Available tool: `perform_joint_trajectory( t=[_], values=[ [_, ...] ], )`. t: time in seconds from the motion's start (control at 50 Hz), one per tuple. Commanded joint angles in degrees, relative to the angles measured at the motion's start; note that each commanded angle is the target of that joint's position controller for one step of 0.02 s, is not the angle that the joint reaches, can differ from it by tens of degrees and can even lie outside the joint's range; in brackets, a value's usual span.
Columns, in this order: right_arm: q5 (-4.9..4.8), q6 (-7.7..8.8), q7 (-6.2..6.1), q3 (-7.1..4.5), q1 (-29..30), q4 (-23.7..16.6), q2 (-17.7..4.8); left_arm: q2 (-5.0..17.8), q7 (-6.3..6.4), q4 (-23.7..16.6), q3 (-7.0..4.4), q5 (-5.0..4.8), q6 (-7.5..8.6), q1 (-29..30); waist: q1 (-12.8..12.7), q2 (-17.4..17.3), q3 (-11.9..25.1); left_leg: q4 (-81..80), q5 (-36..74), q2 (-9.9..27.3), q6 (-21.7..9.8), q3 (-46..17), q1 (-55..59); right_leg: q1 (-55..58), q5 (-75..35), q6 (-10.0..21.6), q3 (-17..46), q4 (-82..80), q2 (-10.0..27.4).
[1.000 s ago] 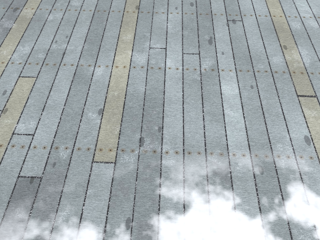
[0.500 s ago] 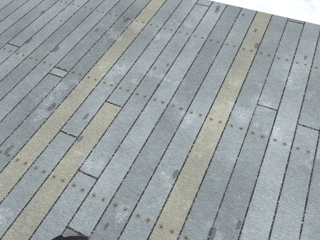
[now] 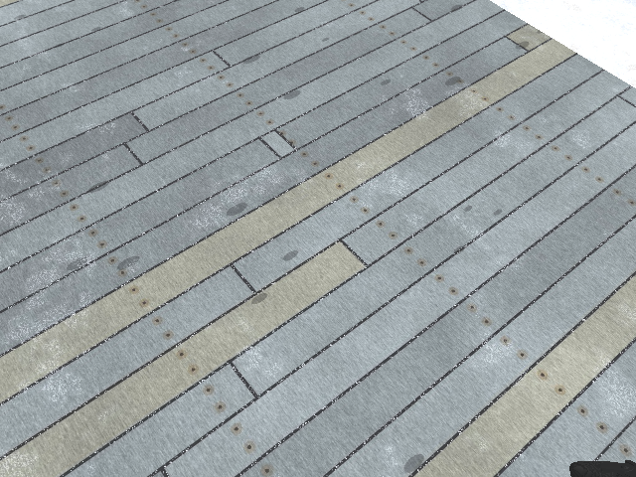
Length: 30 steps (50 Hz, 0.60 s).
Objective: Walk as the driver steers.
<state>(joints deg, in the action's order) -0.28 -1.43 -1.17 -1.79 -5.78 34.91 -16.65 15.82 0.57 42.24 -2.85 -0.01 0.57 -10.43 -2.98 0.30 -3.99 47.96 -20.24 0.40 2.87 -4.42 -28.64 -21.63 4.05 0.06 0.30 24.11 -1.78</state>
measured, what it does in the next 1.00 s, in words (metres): walks ahead: left foot, then right foot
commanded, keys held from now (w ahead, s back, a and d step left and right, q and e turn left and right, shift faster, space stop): shift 0.02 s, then w+shift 0.58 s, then w+e+shift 0.40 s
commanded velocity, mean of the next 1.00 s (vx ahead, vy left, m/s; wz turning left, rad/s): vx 0.76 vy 0.00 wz -0.15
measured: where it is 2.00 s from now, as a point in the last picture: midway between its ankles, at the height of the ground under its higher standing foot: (519, 192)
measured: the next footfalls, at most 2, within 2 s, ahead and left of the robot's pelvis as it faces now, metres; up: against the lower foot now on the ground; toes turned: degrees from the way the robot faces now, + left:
left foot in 0.06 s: +0.08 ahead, +0.12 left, +0.00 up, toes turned -2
right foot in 0.48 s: +0.22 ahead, -0.14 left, +0.00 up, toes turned -2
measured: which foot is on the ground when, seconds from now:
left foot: up 0.00-0.04, down 0.06-0.46, up 0.48-0.88, down 0.90-1.00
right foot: down 0.00-0.08, up 0.10-0.46, down 0.48-0.92, up 0.94-1.00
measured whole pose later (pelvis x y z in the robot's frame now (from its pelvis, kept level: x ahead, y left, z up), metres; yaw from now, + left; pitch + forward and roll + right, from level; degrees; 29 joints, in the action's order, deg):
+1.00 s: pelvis +0.52 -0.05 -0.01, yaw -14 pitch +2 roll +1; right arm 3.5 4.3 0.0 -1.1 -5.0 37.7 -15.2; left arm 16.8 -0.8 49.9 -3.2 -0.3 3.4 -24.6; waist -3.9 1.0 -1.9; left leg 35.0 -13.0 1.1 -0.5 4.2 -26.0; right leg -13.4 19.7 6.7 4.4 66.6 -1.5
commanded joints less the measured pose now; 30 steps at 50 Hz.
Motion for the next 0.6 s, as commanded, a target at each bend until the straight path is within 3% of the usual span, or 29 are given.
perform_joint_trajectory(
  t=[0.02,0.06,0.08,0.1,0.12,0.14,0.16,0.18,0.22,0.24,0.28,0.32,0.36,0.4,0.42,0.44,0.46,0.48,0.5,0.52,0.54,0.56,0.6],
  values=[
    [0.41,-0.49,0.53,-1.24,-8.1,-1.1,-4.0,7.6,-0.26,-4.4,-1.55,-0.72,0.3,4.9,4.7,7.6,13.1,-13.3,8.6,-1.4,-2.7,3.4,17.0,2.7,-2.0,12.1,11.2,-4.8,13.2],
    [1.09,-0.59,0.77,-1.4,-10.5,-1.1,-4.1,5.0,-0.87,-2.9,-0.48,-0.52,0.64,0.9,5.5,6.1,13.1,-17.8,0.1,-0.5,-6.0,2.3,28.9,-8.5,30.2,5.7,9.6,-4.8,9.2],
    [1.29,-0.5,0.38,-2.14,-16.1,-0.7,-7.8,3.0,-1.29,-3.9,0.25,0.03,0.92,2.4,7.7,-2.6,12.5,-24.5,-17.7,10.5,-10.2,-11.7,32.7,-17.6,36.8,1.6,4.5,10.0,4.7],
    [1.34,0.0,0.71,-4.9,-18.8,1.1,-16.7,4.4,-1.11,-7.1,-0.66,-1.48,2.0,6.4,9.6,-18.3,6.8,-39.0,-39.3,21.0,-18.7,-34.0,26.6,-29.5,30.1,-0.1,-2.7,26.4,-1.4],
    [1.62,1.83,0.31,-4.4,-14.6,0.1,-15.2,9.4,-0.53,-7.3,-2.54,-2.24,2.81,8.0,7.9,-12.4,0.4,-41.7,-38.3,20.6,-19.6,-37.1,21.2,-31.5,23.5,0.8,4.0,33.5,3.4],
    [1.21,3.37,0.01,-3.47,-10.3,-0.3,-12.0,9.6,-0.56,-5.9,-2.99,-2.2,3.11,4.3,4.2,-12.2,-0.8,-40.6,-31.0,18.9,-17.7,-32.3,20.9,-32.9,16.6,1.2,4.7,35.4,4.4],
    [0.64,4.51,0.07,-2.65,-8.4,-0.9,-9.0,9.0,-0.48,-3.6,-3.06,-1.23,3.18,0.8,2.7,-10.1,1.2,-39.4,-24.2,16.5,-15.7,-27.2,21.2,-30.7,12.7,0.7,4.3,36.5,5.4],
    [0.21,4.95,0.2,-2.27,-7.7,-0.9,-7.7,8.5,-0.64,-2.8,-3.11,-0.38,3.43,-0.5,2.1,-8.5,2.1,-39.2,-19.5,14.9,-14.5,-23.4,20.5,-29.2,8.6,-0.2,3.6,36.9,5.7],
    [0.41,5.6,0.31,-1.97,-9.1,-0.4,-6.6,6.1,-1.01,-2.1,-2.72,-0.14,3.7,-1.4,1.7,-7.6,3.7,-39.6,-13.9,11.9,-13.4,-16.8,17.4,-24.5,2.4,-1.2,1.2,37.7,5.3],
    [1.91,4.91,1.42,-2.4,-11.8,1.4,-7.9,4.4,-3.32,-2.3,-1.84,4.62,1.04,-1.3,1.8,-7.2,4.6,-41.3,-13.6,8.2,-12.4,-12.0,14.7,-19.9,3.4,-2.2,-1.8,35.9,4.8],
    [1.52,4.64,2.25,-2.77,-12.8,1.6,-7.6,4.3,-4.79,-3.4,-1.77,2.99,-0.67,1.4,3.0,-9.4,2.7,-42.5,-11.9,7.6,-12.5,-9.3,12.8,-17.1,1.7,-3.4,-3.0,30.4,4.9],
    [1.13,4.85,2.41,-3.3,-13.4,1.7,-8.5,4.4,-5.14,-4.4,-1.4,1.78,-0.75,3.8,4.0,-10.2,2.0,-42.9,-11.1,8.7,-12.1,-8.5,12.4,-12.2,1.0,-3.5,-2.7,20.3,5.4],
    [1.1,5.18,1.99,-3.96,-13.6,2.1,-10.2,5.0,-4.88,-5.1,-1.3,1.47,-0.38,4.9,4.3,-9.3,2.3,-43.1,-12.4,10.7,-11.9,-9.0,12.4,-6.0,3.9,-2.0,-3.1,14.1,5.4],
    [1.33,5.26,1.92,-4.05,-13.5,2.5,-10.4,5.8,-4.41,-5.7,-1.35,1.28,0.04,4.8,4.4,-8.6,1.1,-42.2,-13.5,12.6,-12.7,-10.2,13.3,-2.6,8.9,0.2,-3.7,10.9,5.5],
    [1.39,5.14,1.96,-4.04,-13.3,2.6,-10.3,6.1,-4.08,-5.7,-1.34,1.31,0.4,3.6,3.8,-7.8,0.3,-40.9,-13.6,13.3,-13.1,-10.5,13.4,-0.5,11.6,1.3,-4.3,8.8,5.3],
    [1.43,4.9,1.95,-3.93,-12.6,2.9,-9.9,5.9,-3.57,-4.7,-1.33,1.52,0.93,-0.2,1.6,-5.6,-0.2,-37.4,-12.7,12.7,-13.0,-9.4,12.0,4.4,12.0,2.3,-5.0,5.0,4.7],
    [1.96,4.84,1.86,-3.39,-12.5,3.3,-8.2,6.7,-2.71,-1.9,-1.73,1.96,1.82,-8.3,-1.9,-1.2,1.7,-27.7,-7.9,9.6,-12.4,-6.4,7.5,15.1,14.1,2.7,-5.0,3.3,3.2],
    [2.9,5.18,1.93,-1.99,-10.9,2.5,-4.0,11.1,-1.7,1.4,-2.85,2.89,2.99,-20.6,-7.3,10.9,6.2,-4.5,0.0,2.8,-11.0,0.7,-0.5,27.4,26.0,3.2,6.1,-1.5,10.3],
    [1.06,6.56,2.03,-0.66,-9.3,-2.2,0.4,19.9,-1.48,1.6,-4.72,3.17,3.25,-24.9,-7.3,27.5,7.6,13.5,-9.9,-5.9,-9.1,3.9,-21.2,36.5,43.5,7.4,34.6,-12.8,22.9],
    [1.71,6.51,1.68,-1.23,-7.0,-1.5,-2.7,14.5,-1.79,0.6,-3.56,2.87,3.25,-20.3,-5.0,12.1,5.0,21.8,-4.2,-3.7,-10.0,-3.4,-26.9,32.5,46.4,9.5,42.0,-14.6,24.4],
    [1.87,6.55,2.27,-1.73,-5.2,-1.1,-4.3,11.6,-1.93,-0.2,-2.77,2.34,3.31,-15.7,-2.3,5.0,3.2,22.6,2.0,0.0,-10.0,-3.2,-27.3,29.1,41.2,8.9,33.9,-12.0,22.5],
    [2.06,6.52,3.09,-1.77,-6.6,0.1,-5.2,9.7,-2.05,-0.7,-2.25,2.32,3.51,-13.0,-0.3,2.6,4.5,20.8,5.5,2.2,-9.1,-1.9,-23.3,25.9,36.8,7.8,27.4,-11.8,19.4],
    [3.3,5.37,4.29,-1.5,-6.7,1.4,-4.6,6.4,-1.74,-0.3,-0.92,1.81,4.25,-12.3,1.3,3.6,2.7,18.5,8.6,4.8,-7.0,0.6,-19.1,20.2,29.5,6.7,18.4,-15.1,14.5]
  ],
)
